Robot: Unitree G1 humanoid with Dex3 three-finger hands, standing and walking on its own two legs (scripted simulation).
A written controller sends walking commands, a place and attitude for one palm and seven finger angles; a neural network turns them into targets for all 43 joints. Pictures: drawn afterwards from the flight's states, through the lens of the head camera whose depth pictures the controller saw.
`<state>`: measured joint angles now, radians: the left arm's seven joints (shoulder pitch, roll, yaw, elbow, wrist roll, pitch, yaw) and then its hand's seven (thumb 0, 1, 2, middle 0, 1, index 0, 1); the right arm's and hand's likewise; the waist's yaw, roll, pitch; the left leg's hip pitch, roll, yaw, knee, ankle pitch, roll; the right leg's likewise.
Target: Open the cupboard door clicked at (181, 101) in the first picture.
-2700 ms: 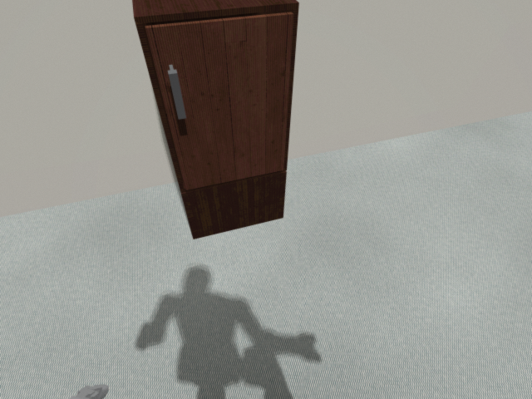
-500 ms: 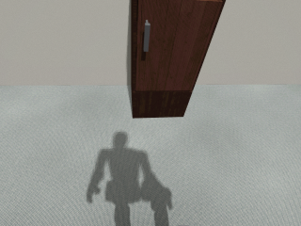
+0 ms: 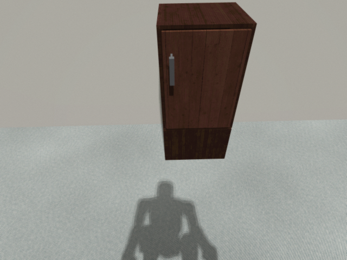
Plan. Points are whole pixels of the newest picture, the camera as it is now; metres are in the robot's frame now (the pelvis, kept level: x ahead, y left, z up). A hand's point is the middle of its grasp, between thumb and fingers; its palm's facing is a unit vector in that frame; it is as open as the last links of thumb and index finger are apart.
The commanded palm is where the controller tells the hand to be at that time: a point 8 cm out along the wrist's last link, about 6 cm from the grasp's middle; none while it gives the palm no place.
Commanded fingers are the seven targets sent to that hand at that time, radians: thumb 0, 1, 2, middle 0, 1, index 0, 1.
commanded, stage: take the last steps up to it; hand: left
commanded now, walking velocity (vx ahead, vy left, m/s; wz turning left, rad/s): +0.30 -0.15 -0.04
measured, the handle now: (171, 69) +0.97 +0.07 -0.01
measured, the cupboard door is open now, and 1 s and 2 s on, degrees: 0 0 0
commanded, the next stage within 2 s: come to a stop and stand still in 1.00 s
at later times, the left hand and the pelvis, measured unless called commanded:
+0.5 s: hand out of the picture +0.09 +0.16 -0.19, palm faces +0.04 -0.99 -0.12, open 7.3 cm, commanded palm none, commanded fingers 0.00 0.90 0.90 -0.20 -0.30 -0.20 -0.30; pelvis +0.17 +0.01 -0.01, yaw -3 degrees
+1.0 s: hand (163, 188) +0.41 +0.07 -0.18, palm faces -0.01 -0.98 -0.22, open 7.3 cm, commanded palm none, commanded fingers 0.00 0.90 0.90 -0.20 -0.30 -0.20 -0.30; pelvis +0.36 -0.12 -0.01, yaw -2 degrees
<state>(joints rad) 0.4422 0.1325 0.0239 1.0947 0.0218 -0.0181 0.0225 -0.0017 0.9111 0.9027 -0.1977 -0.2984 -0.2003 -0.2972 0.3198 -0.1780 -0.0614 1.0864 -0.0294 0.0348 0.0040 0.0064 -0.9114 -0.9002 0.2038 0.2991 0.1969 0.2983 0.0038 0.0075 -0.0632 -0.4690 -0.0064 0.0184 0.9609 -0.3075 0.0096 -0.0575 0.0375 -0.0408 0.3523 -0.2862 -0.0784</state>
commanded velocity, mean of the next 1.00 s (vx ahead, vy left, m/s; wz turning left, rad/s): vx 0.28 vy -0.13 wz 0.00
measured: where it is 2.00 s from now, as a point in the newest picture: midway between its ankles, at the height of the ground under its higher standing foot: (208, 257)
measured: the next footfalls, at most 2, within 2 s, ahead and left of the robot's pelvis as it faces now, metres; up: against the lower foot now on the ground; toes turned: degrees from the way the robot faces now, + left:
left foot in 0.36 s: +0.20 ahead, +0.11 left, +0.00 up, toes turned +9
right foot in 0.80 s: +0.43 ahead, -0.21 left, +0.00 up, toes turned -12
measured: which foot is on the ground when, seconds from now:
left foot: up 0.00-0.34, down 0.36-0.80, up 0.82-1.00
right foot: down 0.00-0.36, up 0.38-0.78, down 0.80-1.00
